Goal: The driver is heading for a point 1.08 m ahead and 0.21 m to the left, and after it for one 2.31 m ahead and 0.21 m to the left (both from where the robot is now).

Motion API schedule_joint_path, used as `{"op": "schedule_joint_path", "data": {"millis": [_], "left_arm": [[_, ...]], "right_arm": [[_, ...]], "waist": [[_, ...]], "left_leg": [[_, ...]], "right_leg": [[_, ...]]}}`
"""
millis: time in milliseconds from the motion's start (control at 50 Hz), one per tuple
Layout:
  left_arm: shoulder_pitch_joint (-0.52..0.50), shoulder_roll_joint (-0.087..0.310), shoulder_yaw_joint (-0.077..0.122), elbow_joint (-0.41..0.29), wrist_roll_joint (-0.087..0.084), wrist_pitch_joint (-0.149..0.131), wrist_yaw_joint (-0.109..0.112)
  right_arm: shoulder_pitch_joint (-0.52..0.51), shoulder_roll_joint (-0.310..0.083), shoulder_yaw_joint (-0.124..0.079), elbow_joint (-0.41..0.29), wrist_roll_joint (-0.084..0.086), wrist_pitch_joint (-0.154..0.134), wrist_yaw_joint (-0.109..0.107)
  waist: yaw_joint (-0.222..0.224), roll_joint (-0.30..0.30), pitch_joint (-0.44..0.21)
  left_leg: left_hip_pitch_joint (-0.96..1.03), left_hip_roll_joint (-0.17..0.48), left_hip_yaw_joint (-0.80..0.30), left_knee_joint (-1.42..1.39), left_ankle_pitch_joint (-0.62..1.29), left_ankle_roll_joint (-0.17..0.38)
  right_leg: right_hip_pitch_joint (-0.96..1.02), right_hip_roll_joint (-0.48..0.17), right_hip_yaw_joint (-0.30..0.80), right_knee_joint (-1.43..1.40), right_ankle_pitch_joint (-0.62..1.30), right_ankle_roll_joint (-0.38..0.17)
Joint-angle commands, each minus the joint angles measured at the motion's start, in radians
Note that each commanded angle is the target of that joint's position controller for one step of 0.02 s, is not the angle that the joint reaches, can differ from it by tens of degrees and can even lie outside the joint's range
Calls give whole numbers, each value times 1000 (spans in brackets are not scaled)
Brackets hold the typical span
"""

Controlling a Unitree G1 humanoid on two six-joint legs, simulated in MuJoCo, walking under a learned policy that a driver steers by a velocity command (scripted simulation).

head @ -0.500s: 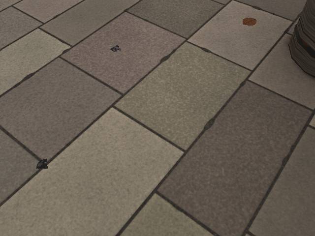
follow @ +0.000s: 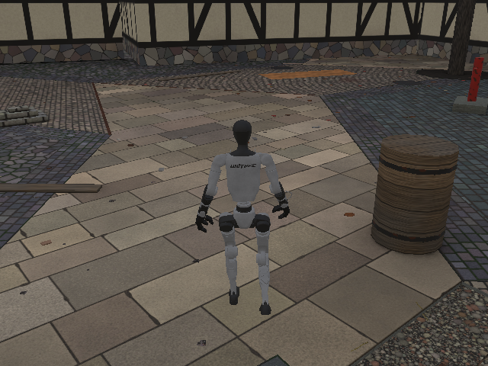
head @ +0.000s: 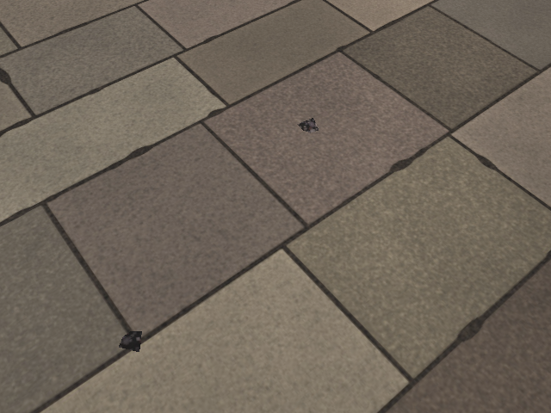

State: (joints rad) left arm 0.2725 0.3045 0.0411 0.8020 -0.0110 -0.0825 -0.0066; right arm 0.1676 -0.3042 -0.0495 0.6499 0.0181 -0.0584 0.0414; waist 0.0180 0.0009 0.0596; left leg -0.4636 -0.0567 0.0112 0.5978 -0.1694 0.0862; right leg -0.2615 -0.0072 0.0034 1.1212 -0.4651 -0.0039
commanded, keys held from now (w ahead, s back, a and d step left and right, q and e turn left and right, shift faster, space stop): w+q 0.76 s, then w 0.22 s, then w+e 0.02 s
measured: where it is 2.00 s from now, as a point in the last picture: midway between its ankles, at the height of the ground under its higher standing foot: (180, 200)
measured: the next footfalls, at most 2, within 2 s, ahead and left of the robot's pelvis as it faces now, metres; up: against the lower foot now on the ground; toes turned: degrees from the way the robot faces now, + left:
right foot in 0.40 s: +0.42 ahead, -0.10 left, +0.00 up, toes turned +18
left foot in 0.92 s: +0.58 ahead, +0.26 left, +0.00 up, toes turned +32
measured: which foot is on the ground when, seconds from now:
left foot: down 0.00-0.40, up 0.42-0.90, down 0.92-1.00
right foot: up 0.00-0.38, down 0.40-0.92, up 0.94-1.00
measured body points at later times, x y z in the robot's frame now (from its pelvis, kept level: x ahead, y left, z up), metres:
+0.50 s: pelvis +0.29 -0.03 +0.01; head +0.31 -0.02 +0.46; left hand +0.41 +0.28 -0.07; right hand +0.43 -0.29 -0.11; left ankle +0.13 +0.06 -0.65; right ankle +0.38 -0.11 -0.72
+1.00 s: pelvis +0.52 +0.12 +0.00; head +0.55 +0.15 +0.45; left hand +0.39 +0.37 -0.13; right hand +0.83 +0.02 -0.07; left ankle +0.55 +0.23 -0.72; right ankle +0.43 -0.10 -0.64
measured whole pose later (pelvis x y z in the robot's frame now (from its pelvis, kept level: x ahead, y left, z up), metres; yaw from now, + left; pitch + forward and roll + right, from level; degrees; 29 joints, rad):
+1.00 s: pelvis +0.52 +0.12 +0.00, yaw +32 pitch +1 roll -1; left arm 0.33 0.31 0.05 0.87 -0.03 -0.07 -0.01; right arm 0.10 -0.28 -0.05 0.59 0.01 -0.04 0.03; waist 0.05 0.01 0.07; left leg -0.46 -0.03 0.03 0.61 -0.18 0.08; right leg -0.18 -0.06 -0.05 1.02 -0.51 0.00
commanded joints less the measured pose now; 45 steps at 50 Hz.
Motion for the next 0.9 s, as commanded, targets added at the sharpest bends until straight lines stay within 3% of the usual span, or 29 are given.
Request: {"op": "schedule_joint_path", "data": {"millis": [20, 40, 100, 160, 220, 280, 320, 360, 380, 400, 420, 440, 460, 480, 500, 520, 540, 600, 660, 740, 820, 840, 880, 900], "left_arm": [[-84, 132, 24, -130, 9, -59, 1], [-70, 133, 28, -132, 17, -51, 2], [-50, 101, 24, -130, 29, -22, 5], [-155, 71, 12, -159, 32, -14, 9], [-263, 49, 3, -181, 23, -23, -1], [-329, 67, 9, -202, 10, -34, -12], [-330, 91, 20, -205, 7, -42, -18], [-283, 114, 33, -196, 4, -50, -18], [-207, 128, 45, -176, 6, -54, -13], [-96, 159, 60, -159, 18, -59, -7], [60, 216, 74, -147, 24, -55, 3], [99, 264, 87, -110, 26, -40, -7], [54, 154, 65, -136, 6, -36, -10], [16, 103, 52, -143, 5, -30, -4], [-25, 92, 44, -145, 15, -25, -4], [-46, 76, 40, -134, 19, -23, -2], [-54, 69, 36, -127, 25, -25, 1], [-47, 81, 44, -97, 15, -36, 0], [-39, 115, 55, -72, 16, -34, 2], [-27, 142, 58, -46, 10, -21, 6], [53, 168, 62, 1, -10, -2, 3], [61, 177, 64, 10, -16, 4, 2], [57, 208, 71, 20, -24, 13, 5], [47, 217, 71, 24, -26, 20, 8]], "right_arm": [[135, -145, -48, -46, -8, -10, -12], [105, -129, -41, -61, -20, -10, -16], [95, -131, -42, -58, -11, -13, -28], [132, -158, -52, -36, -4, -9, -48], [169, -164, -54, -15, 2, 2, -58], [213, -167, -57, 11, 9, 11, -61], [219, -156, -57, 19, 11, 18, -64], [202, -156, -60, 19, 7, 25, -67], [184, -141, -55, 13, 6, 28, -65], [176, -98, -40, 1, 0, 27, -60], [201, -39, -17, -19, -22, 25, -60], [342, -15, -7, -46, 17, 15, -58], [313, -126, -28, -8, 26, 17, -62], [199, -169, -42, -20, 17, 23, -61], [150, -154, -42, -29, 7, 26, -61], [117, -139, -44, -42, -2, 26, -57], [123, -118, -43, -46, 5, 29, -50], [107, -63, -33, -62, 10, 41, -43], [54, -49, -26, -83, 5, 40, -38], [-55, -29, -14, -105, 5, 23, -13], [-162, -13, -6, -150, 8, 16, 8], [-169, -20, -9, -158, 6, 15, 11], [-123, -58, -26, -157, -4, 17, 11], [-22, -93, -47, -132, -8, 19, 7]], "waist": [[-63, -3, -151], [-31, 26, -140], [-2, 40, -110], [-31, 43, -67], [-74, 70, -57], [-96, 82, -50], [-86, 95, -52], [-55, 126, -57], [-13, 130, -87], [42, 103, -186], [85, -39, -339], [6, -381, -395], [33, -214, -289], [59, -121, -170], [42, -56, -110], [29, -56, -62], [9, -87, -54], [1, -99, -37], [7, -72, -28], [46, -56, -6], [74, -46, 27], [64, -51, 28], [11, -84, -19], [-59, -86, -83]], "left_leg": [[500, 282, -488, -305, 85, 207], [422, 257, -445, -325, 173, 204], [305, 223, -361, -366, 291, 218], [248, 176, -293, -376, 283, 188], [217, 135, -269, -357, 187, 138], [257, 161, -335, -320, 125, 122], [325, 183, -397, -267, 104, 111], [358, 198, -442, -209, 144, 95], [347, 171, -436, -147, 191, 77], [295, 119, -391, 16, 198, 46], [148, 36, -287, 304, -58, 3], [-211, -56, -202, 580, -453, -48], [-305, 32, -226, 684, -386, -65], [-316, 63, -193, 694, -287, -72], [-280, 95, -168, 673, -219, -79], [-267, 121, -165, 629, -176, -83], [-224, 145, -157, 605, -149, -82], [-230, 166, -122, 544, -115, -92], [-276, 176, -114, 427, -14, -106], [-224, 161, -53, 198, 176, -92], [-188, 130, -8, 54, 143, -53], [-171, 115, 2, 30, 100, -36], [-55, 59, 43, -5, 6, 5], [95, 24, 62, -46, 15, 32]], "right_leg": [[-473, -75, 86, 73, 117, -13], [-407, -93, 95, 37, 147, -5], [-363, -90, 69, -68, 185, 44], [-368, -65, 55, -269, 355, 80], [-285, -16, 48, -484, 530, 81], [-246, 9, 66, -580, 557, 67], [-233, 13, 89, -630, 504, 47], [-172, 14, 86, -651, 415, 16], [-63, 17, 65, -694, 418, -9], [141, -51, 108, -689, 414, -55], [412, -233, 302, -671, 361, -113], [637, -419, 780, -779, 110, -266], [557, -403, 766, -821, -71, -235], [435, -356, 585, -829, -18, -191], [321, -312, 463, -848, 121, -172], [248, -277, 379, -869, 223, -169], [197, -250, 304, -893, 282, -159], [158, -239, 180, -947, 391, -182], [186, -249, 88, -966, 505, -195], [210, -220, -52, -966, 571, -162], [288, -256, -88, -949, 624, -153], [315, -269, -94, -930, 687, -150], [356, -278, -118, -818, 993, -136], [345, -263, -146, -682, 1119, -117]]}}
